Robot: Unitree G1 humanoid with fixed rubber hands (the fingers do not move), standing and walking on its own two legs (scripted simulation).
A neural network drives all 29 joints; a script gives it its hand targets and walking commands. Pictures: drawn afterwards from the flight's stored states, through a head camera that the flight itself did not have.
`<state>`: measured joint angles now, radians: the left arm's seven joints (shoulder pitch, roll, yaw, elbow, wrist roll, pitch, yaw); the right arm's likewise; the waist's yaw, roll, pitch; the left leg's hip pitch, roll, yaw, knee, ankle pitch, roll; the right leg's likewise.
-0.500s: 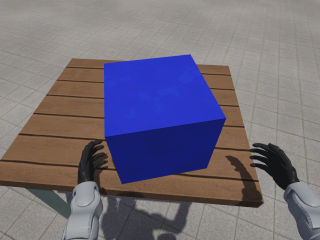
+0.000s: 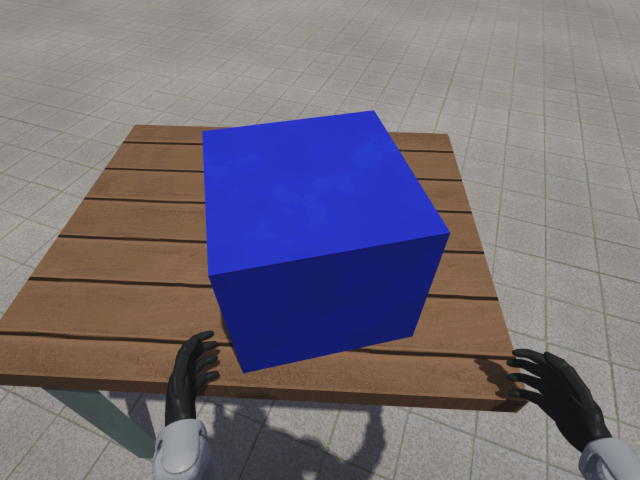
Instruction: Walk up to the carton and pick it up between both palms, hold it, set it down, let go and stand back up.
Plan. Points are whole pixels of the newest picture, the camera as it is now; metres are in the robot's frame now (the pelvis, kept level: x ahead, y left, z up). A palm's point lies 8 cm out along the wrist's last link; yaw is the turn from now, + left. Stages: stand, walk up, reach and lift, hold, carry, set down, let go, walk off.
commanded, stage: set down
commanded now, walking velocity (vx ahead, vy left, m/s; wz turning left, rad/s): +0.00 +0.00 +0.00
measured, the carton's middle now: (310, 237) +0.46 +0.08 +0.02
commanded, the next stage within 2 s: let go in 1.76 s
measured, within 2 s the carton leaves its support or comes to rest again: neither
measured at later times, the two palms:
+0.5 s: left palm (177, 427) +0.18 +0.22 -0.04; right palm (562, 445) +0.20 -0.25 -0.04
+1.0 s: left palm (169, 422) +0.18 +0.23 -0.04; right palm (551, 442) +0.20 -0.24 -0.04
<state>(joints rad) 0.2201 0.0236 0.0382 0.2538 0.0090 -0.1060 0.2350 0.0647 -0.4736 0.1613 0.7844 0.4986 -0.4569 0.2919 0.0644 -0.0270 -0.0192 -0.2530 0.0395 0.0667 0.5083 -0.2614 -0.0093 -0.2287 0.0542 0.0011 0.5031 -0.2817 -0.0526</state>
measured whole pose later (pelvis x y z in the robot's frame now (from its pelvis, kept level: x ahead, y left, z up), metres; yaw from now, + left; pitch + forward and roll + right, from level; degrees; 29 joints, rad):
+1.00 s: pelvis +0.02 +0.00 +0.01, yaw +2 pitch -3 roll +0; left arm 0.26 0.16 0.03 0.39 0.02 -0.02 0.06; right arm 0.17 -0.30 0.03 0.72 0.17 -0.29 0.12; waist 0.02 -0.03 0.00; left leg -0.09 0.02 0.04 0.37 -0.23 -0.01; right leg -0.05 0.04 -0.02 0.34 -0.25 -0.04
